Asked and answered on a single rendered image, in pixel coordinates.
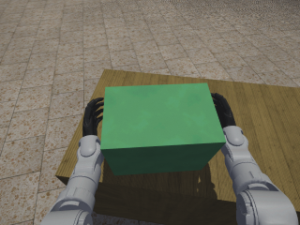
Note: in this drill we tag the robot right hand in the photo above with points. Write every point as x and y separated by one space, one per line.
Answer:
224 112

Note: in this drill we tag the robot left upper arm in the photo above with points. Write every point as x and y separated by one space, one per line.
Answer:
68 217

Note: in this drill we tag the pedestal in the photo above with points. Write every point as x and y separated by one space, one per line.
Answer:
269 116

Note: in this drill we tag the robot right upper arm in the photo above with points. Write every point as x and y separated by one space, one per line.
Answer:
264 207

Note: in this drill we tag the right robot forearm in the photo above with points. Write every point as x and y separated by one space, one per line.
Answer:
242 167

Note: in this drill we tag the robot left hand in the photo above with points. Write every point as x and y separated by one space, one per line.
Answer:
90 119

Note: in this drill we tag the carton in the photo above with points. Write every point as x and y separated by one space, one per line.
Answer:
160 128

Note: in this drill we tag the left robot forearm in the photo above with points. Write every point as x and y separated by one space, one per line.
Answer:
82 185

